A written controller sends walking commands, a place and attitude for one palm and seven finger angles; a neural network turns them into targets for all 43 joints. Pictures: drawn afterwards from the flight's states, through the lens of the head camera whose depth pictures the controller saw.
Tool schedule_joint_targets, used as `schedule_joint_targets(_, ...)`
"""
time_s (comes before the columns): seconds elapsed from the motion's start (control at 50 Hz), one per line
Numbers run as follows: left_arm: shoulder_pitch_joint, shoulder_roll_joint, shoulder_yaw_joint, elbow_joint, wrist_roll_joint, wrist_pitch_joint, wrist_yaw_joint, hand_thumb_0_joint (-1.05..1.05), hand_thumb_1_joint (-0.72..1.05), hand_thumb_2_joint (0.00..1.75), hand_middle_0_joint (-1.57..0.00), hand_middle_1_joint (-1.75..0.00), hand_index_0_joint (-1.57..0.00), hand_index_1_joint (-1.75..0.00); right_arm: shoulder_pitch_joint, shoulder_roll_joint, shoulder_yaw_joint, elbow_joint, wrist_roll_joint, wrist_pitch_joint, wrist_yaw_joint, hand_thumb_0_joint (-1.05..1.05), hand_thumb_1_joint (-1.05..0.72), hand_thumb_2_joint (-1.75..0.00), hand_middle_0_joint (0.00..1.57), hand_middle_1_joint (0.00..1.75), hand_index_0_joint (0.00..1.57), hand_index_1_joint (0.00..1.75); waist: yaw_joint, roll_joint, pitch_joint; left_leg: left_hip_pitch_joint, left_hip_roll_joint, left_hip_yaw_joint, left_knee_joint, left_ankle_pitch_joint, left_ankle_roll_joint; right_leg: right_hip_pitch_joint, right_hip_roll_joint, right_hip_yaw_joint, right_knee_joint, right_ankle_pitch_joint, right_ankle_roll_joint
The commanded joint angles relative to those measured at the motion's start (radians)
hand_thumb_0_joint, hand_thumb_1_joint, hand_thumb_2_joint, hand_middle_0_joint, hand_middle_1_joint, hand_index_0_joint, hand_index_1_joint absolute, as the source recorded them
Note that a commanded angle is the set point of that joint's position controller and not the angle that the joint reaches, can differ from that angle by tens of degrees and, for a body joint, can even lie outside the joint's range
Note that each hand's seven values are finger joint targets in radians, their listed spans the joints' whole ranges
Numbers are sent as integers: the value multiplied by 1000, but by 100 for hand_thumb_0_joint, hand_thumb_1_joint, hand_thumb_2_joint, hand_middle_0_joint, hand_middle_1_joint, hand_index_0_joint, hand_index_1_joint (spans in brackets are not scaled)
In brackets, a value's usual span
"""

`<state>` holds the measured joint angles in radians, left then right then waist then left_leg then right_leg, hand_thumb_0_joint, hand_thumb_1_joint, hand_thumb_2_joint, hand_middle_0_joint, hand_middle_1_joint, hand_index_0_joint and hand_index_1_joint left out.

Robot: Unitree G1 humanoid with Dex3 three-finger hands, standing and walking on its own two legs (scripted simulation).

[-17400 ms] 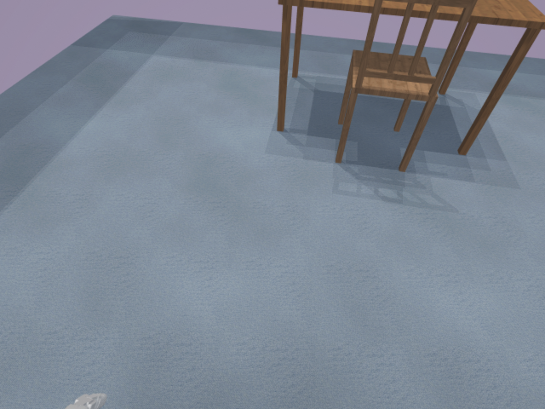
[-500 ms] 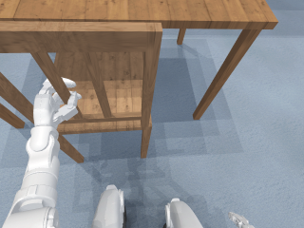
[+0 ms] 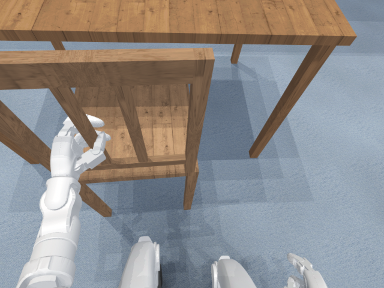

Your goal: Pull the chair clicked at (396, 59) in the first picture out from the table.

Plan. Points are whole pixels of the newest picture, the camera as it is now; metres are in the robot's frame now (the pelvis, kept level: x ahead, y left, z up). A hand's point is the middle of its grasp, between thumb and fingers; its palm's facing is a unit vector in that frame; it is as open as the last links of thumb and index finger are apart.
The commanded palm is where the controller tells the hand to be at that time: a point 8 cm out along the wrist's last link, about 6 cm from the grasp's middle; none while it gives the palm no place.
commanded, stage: step backward, pulling the chair out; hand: left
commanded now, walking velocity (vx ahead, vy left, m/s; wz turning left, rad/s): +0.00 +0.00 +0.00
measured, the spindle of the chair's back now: (88, 132) +0.41 +0.22 +0.04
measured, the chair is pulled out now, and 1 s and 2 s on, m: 0.04 0.14 0.24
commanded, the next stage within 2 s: none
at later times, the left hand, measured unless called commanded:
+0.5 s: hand (110, 163) +0.35 +0.16 +0.04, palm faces +0.10 -0.99 -0.13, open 5.2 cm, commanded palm +0.32 +0.21 +0.04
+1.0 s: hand (118, 200) +0.28 +0.14 +0.04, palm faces +0.06 -0.98 -0.17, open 5.2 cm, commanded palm +0.26 +0.19 +0.04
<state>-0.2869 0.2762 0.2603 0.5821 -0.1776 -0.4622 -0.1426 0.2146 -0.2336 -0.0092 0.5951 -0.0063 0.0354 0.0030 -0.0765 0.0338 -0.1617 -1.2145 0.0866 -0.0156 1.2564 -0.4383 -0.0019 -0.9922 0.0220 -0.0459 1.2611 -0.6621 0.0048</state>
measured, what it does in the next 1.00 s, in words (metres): rises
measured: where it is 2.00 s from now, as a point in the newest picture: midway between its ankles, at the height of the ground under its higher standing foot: outside the picture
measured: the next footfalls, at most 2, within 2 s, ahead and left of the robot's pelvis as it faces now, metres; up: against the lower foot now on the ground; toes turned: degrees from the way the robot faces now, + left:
left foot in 1.24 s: -0.01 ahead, +0.13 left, +0.00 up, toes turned +3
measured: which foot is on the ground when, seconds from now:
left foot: down 0.00-1.00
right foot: down 0.00-1.00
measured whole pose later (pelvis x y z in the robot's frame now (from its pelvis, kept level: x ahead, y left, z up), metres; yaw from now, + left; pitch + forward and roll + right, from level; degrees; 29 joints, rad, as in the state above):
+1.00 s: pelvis -0.07 -0.01 +0.09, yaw +2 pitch +0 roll -3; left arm -0.45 0.16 0.01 1.04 -0.07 -0.28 0.09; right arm 0.21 -0.24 0.00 0.74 0.02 -0.02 -0.11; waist -0.04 0.07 0.15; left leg -0.53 0.08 0.00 0.61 -0.08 0.00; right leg -0.37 0.03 -0.05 0.69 -0.35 -0.01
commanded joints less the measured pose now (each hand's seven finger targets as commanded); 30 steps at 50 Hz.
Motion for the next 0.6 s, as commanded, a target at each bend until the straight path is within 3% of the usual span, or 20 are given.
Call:
schedule_joint_targets(0.0,-231,192,46,-214,-8,-83,-25,0,90,90,-50,-145,-50,-145,62,-162,-59,-95,1,-34,-13,0,-90,-90,20,30,20,30,0,67,-414,531,-45,-24,-105,282,26,-6,23,1,-189,412,-23)
schedule_joint_targets(0.02,-220,212,67,-200,-11,-83,-26,0,90,90,-50,-145,-50,-145,63,-163,-59,-92,2,-34,-15,0,-90,-90,20,30,20,30,6,64,-407,525,-45,-23,-105,279,24,0,24,2,-190,412,-24)
schedule_joint_targets(0.04,-270,169,19,-239,-12,-88,-29,0,90,90,-50,-145,-50,-145,59,-158,-58,-94,2,-38,-15,0,-90,-90,20,30,20,30,-8,83,-423,541,-46,-23,-104,281,26,-10,23,3,-191,412,-22)
schedule_joint_targets(0.06,-459,492,103,-426,115,24,105,0,90,90,-50,-145,-50,-145,96,-146,-37,-167,48,18,-41,0,-90,-90,20,30,20,30,61,248,-671,909,-21,-14,-298,330,33,387,-52,94,-351,453,-40)
schedule_joint_targets(0.08,-464,410,61,-464,121,85,162,0,90,90,-50,-145,-50,-145,100,-131,-34,-186,50,22,-62,0,-90,-90,20,30,20,30,38,268,-624,986,-36,-22,-328,388,36,382,-32,54,-403,555,-36)
schedule_joint_targets(0.1,-319,360,49,-359,129,155,198,0,90,90,-50,-145,-50,-145,87,-139,-32,-180,48,30,-75,0,-90,-90,20,30,20,30,39,227,-554,966,-29,-34,-349,425,40,375,-34,47,-417,601,-29)
schedule_joint_targets(0.12,-228,258,-21,-251,129,214,214,0,90,90,-50,-145,-50,-145,74,-127,-23,-171,50,42,-81,0,-90,-90,20,30,20,30,33,144,-463,883,-23,-36,-371,400,47,404,-39,56,-455,610,-16)
schedule_joint_targets(0.14,-191,199,-65,-147,129,258,225,0,90,90,-50,-145,-50,-145,75,-132,-20,-153,50,54,-87,0,-90,-90,20,30,20,30,25,80,-359,813,-12,-41,-399,374,49,423,-46,51,-481,613,-8)
schedule_joint_targets(0.16,-190,168,-98,-48,138,288,234,0,90,90,-50,-145,-50,-145,82,-142,-20,-133,51,64,-93,0,-90,-90,20,30,20,30,14,26,-268,772,-3,-38,-423,347,49,431,-54,47,-514,602,0)
schedule_joint_targets(0.18,-242,154,-118,8,140,300,241,0,90,90,-50,-145,-50,-145,80,-150,-20,-120,50,69,-99,0,-90,-90,20,30,20,30,9,1,-233,772,3,-46,-461,356,47,448,-58,37,-534,593,4)
schedule_joint_targets(0.2,-282,163,-118,60,146,301,248,0,90,90,-50,-145,-50,-145,84,-160,-20,-105,46,70,-102,0,-90,-90,20,30,20,30,12,26,-212,801,14,-52,-486,421,50,473,-64,38,-550,618,11)
schedule_joint_targets(0.28,-423,167,-123,201,151,250,249,0,90,90,-50,-145,-50,-145,93,-170,-30,-57,37,70,-109,0,-90,-90,20,30,20,30,21,78,-194,931,50,-79,-543,655,64,545,-68,37,-605,673,25)
schedule_joint_targets(0.3,-439,143,-139,228,149,236,244,0,90,90,-50,-145,-50,-145,92,-163,-29,-53,34,71,-107,0,-90,-90,20,30,20,30,21,107,-192,955,59,-88,-558,696,67,551,-67,36,-609,666,24)
schedule_joint_targets(0.36,-431,110,-163,275,145,205,230,0,90,90,-50,-145,-50,-145,82,-156,-37,-40,31,70,-102,0,-90,-90,20,30,20,30,28,163,-186,993,77,-125,-600,708,72,567,-55,33,-628,590,14)
schedule_joint_targets(0.38,-435,125,-152,265,143,194,228,0,90,90,-50,-145,-50,-145,79,-163,-44,-38,31,67,-103,0,-90,-90,20,30,20,30,32,164,-198,1009,82,-134,-611,717,75,588,-53,33,-634,578,11)
schedule_joint_targets(0.46,-388,78,-186,250,134,171,217,0,90,90,-50,-145,-50,-145,47,-152,-48,-45,33,50,-100,0,-90,-90,20,30,20,30,32,182,-179,1000,97,-156,-676,554,75,597,-40,31,-646,465,0)
schedule_joint_targets(0.5,-362,82,-183,224,130,167,216,0,90,90,-50,-145,-50,-145,37,-155,-51,-52,34,42,-99,0,-90,-90,20,30,20,30,33,175,-179,988,107,-168,-703,499,79,622,-36,33,-645,429,-4)
schedule_joint_targets(0.54,-346,69,-197,203,127,161,213,0,90,90,-50,-145,-50,-145,22,-148,-48,-61,35,31,-100,0,-90,-90,20,30,20,30,33,143,-149,948,109,-167,-730,397,82,646,-38,42,-671,389,-5)
schedule_joint_targets(0.58,-350,96,-183,199,126,159,219,0,90,90,-50,-145,-50,-145,22,-156,-50,-57,39,19,-107,0,-90,-90,20,30,20,30,32,96,-127,913,101,-156,-739,301,75,668,-48,58,-703,359,-8)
